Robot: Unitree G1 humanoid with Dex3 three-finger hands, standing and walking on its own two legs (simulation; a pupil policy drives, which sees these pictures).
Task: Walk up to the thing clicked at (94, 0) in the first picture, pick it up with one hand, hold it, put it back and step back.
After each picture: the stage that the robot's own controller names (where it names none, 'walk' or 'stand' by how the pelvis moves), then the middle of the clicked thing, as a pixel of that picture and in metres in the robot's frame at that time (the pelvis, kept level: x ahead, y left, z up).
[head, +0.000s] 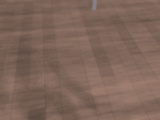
stand; (94, 1) +2.25 -0.21 -0.65
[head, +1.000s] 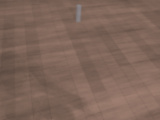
walk; (78, 13) +2.13 -0.05 -0.66
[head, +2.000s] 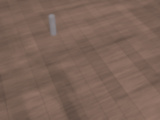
walk; (52, 25) +1.47 +0.24 -0.65
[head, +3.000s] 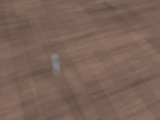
walk; (55, 65) +0.97 +0.21 -0.65
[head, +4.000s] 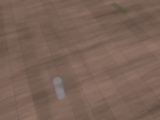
walk; (59, 88) +0.66 +0.19 -0.63
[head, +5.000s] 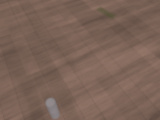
stand; (53, 109) +0.49 +0.23 -0.64
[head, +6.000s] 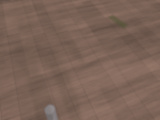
stand; (51, 116) +0.45 +0.21 -0.63
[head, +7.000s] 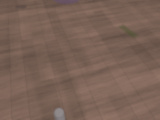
stand; (60, 119) +0.48 +0.16 -0.65
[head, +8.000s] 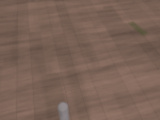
stand; (63, 113) +0.49 +0.13 -0.64
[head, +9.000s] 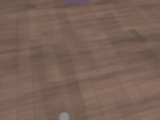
stand; out of the picture +0.45 +0.12 -0.65
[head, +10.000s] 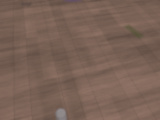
stand; out of the picture +0.47 +0.15 -0.66
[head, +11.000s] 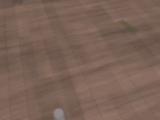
stand; (59, 119) +0.45 +0.16 -0.65
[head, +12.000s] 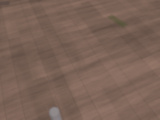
stand; (56, 118) +0.45 +0.19 -0.65
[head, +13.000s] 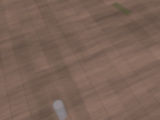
stand; (60, 110) +0.44 +0.19 -0.64
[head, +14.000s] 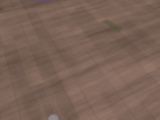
stand; out of the picture +0.42 +0.19 -0.65
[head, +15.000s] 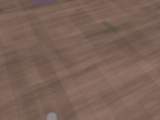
stand; out of the picture +0.44 +0.20 -0.66
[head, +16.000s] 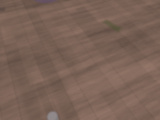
stand; out of the picture +0.44 +0.20 -0.66
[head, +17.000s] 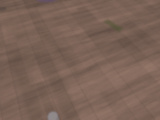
stand; out of the picture +0.44 +0.20 -0.66
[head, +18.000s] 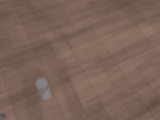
go down; (44, 89) +0.48 +0.19 -0.52
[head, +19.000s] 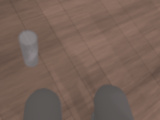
go down; (30, 51) +0.52 +0.20 -0.26
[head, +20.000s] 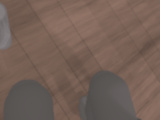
close in; out of the picture +0.52 +0.23 -0.20
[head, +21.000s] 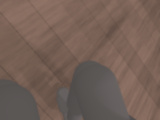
close; out of the picture +0.50 +0.26 -0.17
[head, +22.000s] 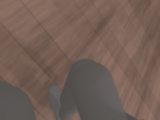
close; out of the picture +0.49 +0.26 -0.18
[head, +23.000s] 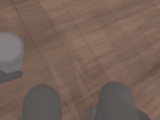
lift; (9, 60) +0.37 +0.23 -0.05
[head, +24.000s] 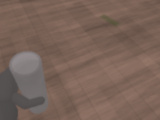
hold; (33, 88) +0.31 +0.16 +0.08
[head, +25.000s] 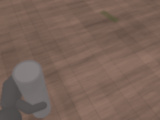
hold; (35, 93) +0.30 +0.16 +0.04
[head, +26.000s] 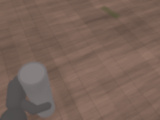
crouch; (40, 94) +0.30 +0.14 +0.02
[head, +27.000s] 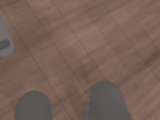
crouch; out of the picture +0.49 +0.21 -0.04
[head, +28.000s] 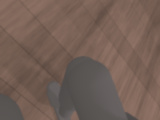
lower; out of the picture +0.49 +0.24 -0.18
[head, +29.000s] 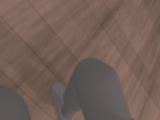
lower; out of the picture +0.47 +0.26 -0.18
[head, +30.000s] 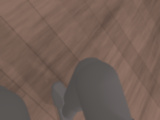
lower; out of the picture +0.47 +0.25 -0.18
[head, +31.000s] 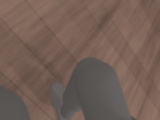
lower; out of the picture +0.48 +0.25 -0.18
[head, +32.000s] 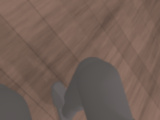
loosen; out of the picture +0.47 +0.23 -0.18
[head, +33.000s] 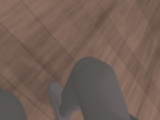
rise; out of the picture +0.46 +0.24 -0.18
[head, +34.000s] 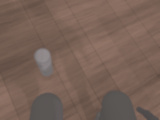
walk; (45, 64) +0.48 +0.16 -0.34
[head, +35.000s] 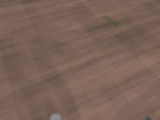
stand; out of the picture +0.41 +0.15 -0.59
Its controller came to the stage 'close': yes
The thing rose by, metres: 0.69
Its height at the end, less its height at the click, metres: +0.00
